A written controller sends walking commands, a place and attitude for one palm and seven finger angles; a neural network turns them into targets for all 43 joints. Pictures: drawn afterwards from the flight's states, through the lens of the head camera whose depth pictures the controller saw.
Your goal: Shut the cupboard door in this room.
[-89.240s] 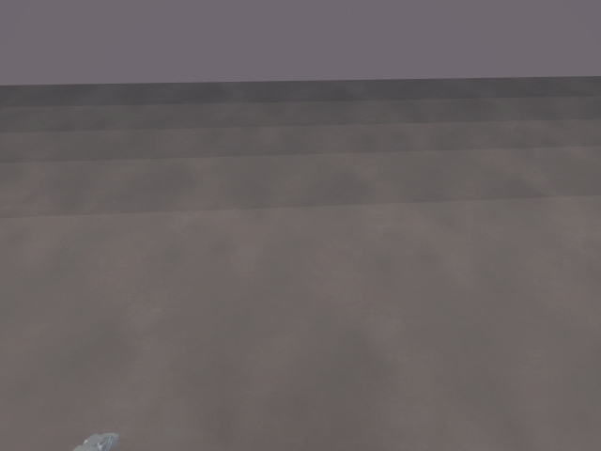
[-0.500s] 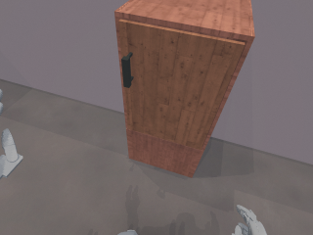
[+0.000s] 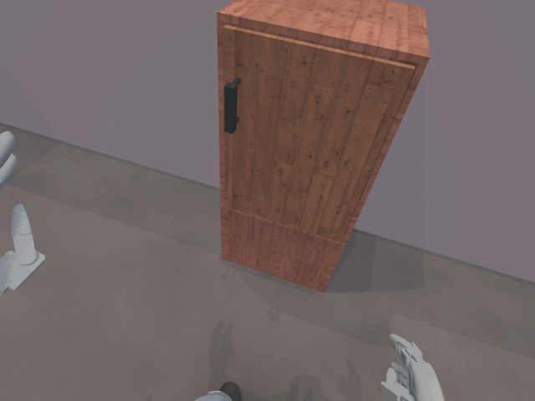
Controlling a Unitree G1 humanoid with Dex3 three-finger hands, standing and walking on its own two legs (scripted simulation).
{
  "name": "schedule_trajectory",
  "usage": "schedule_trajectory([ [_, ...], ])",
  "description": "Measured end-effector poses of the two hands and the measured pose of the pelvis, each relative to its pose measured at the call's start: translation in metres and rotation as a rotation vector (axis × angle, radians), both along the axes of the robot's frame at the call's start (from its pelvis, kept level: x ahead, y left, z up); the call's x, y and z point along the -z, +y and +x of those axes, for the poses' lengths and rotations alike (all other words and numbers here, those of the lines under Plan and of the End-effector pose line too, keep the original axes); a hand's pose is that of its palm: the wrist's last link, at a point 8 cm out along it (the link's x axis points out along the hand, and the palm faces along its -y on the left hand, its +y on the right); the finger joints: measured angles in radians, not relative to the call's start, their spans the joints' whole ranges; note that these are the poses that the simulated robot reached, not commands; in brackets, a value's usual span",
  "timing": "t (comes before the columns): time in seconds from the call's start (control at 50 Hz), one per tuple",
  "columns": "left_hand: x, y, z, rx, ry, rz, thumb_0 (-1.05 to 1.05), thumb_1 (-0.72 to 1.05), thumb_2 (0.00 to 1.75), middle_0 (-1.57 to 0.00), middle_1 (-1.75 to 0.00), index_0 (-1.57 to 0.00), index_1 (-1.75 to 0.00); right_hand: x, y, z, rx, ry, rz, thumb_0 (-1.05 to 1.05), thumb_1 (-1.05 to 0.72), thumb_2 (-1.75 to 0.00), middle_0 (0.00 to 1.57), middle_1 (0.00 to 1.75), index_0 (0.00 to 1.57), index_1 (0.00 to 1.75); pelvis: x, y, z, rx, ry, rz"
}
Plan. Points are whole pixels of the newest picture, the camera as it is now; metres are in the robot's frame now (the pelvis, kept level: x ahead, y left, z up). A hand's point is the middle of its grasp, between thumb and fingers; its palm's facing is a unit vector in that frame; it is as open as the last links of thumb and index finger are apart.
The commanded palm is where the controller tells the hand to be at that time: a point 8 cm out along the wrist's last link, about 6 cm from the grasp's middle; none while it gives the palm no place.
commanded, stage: stop stepping back and stand still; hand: left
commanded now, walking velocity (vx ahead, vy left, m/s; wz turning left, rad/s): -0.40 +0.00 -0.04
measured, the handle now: (233, 105) +0.78 +0.12 +0.05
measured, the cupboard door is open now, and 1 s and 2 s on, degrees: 0 0 0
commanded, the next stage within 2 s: let the arm hang, fingers relaxed in 0.94 s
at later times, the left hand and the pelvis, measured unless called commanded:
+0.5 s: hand out of the picture +0.13 +0.36 +0.19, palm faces +0.48 -0.82 -0.31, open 7.4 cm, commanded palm +0.08 +0.39 +0.20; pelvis -0.08 +0.09 +0.00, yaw -3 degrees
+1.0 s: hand out of the picture +0.13 +0.36 +0.17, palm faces +0.33 -0.85 -0.41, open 7.4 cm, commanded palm +0.09 +0.40 +0.20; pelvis -0.10 +0.12 +0.01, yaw -9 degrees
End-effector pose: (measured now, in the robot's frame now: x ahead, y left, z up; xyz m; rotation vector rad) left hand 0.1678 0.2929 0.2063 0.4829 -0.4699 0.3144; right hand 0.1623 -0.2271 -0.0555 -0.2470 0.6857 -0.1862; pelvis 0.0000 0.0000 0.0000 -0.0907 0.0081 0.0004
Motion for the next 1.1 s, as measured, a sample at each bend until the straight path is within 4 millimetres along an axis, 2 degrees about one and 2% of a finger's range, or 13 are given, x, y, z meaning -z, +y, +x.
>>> schedule_trajectory([
  [0.14,-0.003,0.029,-0.022,-0.022,-0.023,0.016,0.01,0.88,0.9,-0.22,-0.3,-0.22,-0.3,-0.003,0.005,-0.04,0.043,0.027,-0.041,0.01,-0.9,-0.9,0.21,0.3,0.2,0.3,0.0,0.022,-0.01,0.025,-0.007,0.012],
  [0.24,0.007,0.054,-0.023,-0.047,0.048,-0.031,0.01,0.88,0.9,-0.21,-0.3,-0.21,-0.3,-0.001,0.019,-0.071,0.054,0.08,-0.049,0.01,-0.9,-0.9,0.2,0.3,0.2,0.3,-0.005,0.039,-0.039,0.008,0.0,-0.013],
  [0.36,-0.003,0.055,-0.074,0.003,0.119,0.061,0.01,0.89,0.9,-0.21,-0.3,-0.21,-0.3,-0.001,0.044,-0.102,0.022,0.065,0.0,0.01,-0.9,-0.9,0.2,0.3,0.2,0.3,-0.004,0.056,-0.07,0.034,-0.005,0.033],
  [0.42,-0.007,0.068,-0.09,-0.011,0.064,0.044,0.01,0.88,0.9,-0.22,-0.3,-0.22,-0.3,0.003,0.055,-0.119,0.039,0.121,-0.017,0.01,-0.9,-0.9,0.2,0.3,0.2,0.3,-0.006,0.07,-0.071,0.066,-0.02,0.04],
  [0.52,0.01,0.113,-0.072,-0.117,-0.004,-0.093,0.0,0.88,0.9,-0.22,-0.3,-0.22,-0.3,0.014,0.076,-0.134,0.076,0.122,-0.044,0.01,-0.9,-0.9,0.2,0.3,0.2,0.3,0.002,0.098,-0.08,0.047,-0.03,0.03],
  [0.56,0.016,0.122,-0.062,-0.122,0.041,-0.131,0.01,0.88,0.9,-0.21,-0.3,-0.21,-0.3,0.01,0.088,-0.139,0.091,0.107,-0.02,0.01,-0.9,-0.9,0.2,0.3,0.2,0.3,-0.003,0.105,-0.088,0.06,-0.038,0.042],
  [0.62,0.013,0.114,-0.058,-0.053,0.12,-0.111,0.01,0.89,0.9,-0.21,-0.3,-0.21,-0.3,-0.003,0.108,-0.148,0.099,0.073,0.033,0.01,-0.9,-0.9,0.2,0.3,0.2,0.3,-0.015,0.111,-0.094,0.09,-0.035,0.044],
  [0.72,-0.006,0.091,-0.07,0.103,0.189,-0.015,0.01,0.89,0.9,-0.21,-0.3,-0.21,-0.3,-0.017,0.125,-0.159,0.111,0.074,0.073,0.01,-0.9,-0.9,0.21,0.3,0.21,0.3,-0.03,0.118,-0.097,0.136,-0.013,0.026],
  [0.78,-0.012,0.094,-0.073,0.103,0.227,0.042,0.01,0.89,0.9,-0.21,-0.3,-0.21,-0.3,-0.014,0.124,-0.162,0.128,0.089,0.08,0.01,-0.9,-0.9,0.21,0.3,0.21,0.3,-0.032,0.119,-0.099,0.137,-0.003,0.029],
  [0.86,-0.005,0.106,-0.073,0.03,0.264,0.092,0.01,0.88,0.9,-0.22,-0.3,-0.22,-0.3,0.002,0.113,-0.164,0.142,0.086,0.076,0.01,-0.9,-0.9,0.21,0.3,0.21,0.3,-0.019,0.119,-0.106,0.147,0.004,0.075],
  [1.04,0.022,0.105,-0.066,-0.018,0.197,-0.087,0.01,0.89,0.9,-0.21,-0.3,-0.21,-0.3,0.015,0.085,-0.177,0.198,0.139,0.012,0.01,-0.9,-0.9,0.2,0.3,0.2,0.3,-0.008,0.121,-0.093,0.143,-0.038,0.048],
  [1.06,0.03,0.104,-0.06,-0.005,0.205,-0.082,0.01,0.89,0.9,-0.21,-0.3,-0.21,-0.3,0.017,0.083,-0.176,0.18,0.14,0.007,0.01,-0.9,-0.9,0.2,0.3,0.2,0.3,-0.007,0.123,-0.091,0.136,-0.036,0.049],
  [1.1,0.072,0.104,-0.041,0.015,0.364,-0.114,0.0,0.89,0.9,-0.21,-0.3,-0.21,-0.3,0.024,0.079,-0.175,0.142,0.161,0.001,0.01,-0.9,-0.9,0.2,0.3,0.2,0.3,-0.003,0.128,-0.092,0.126,-0.027,0.056],
])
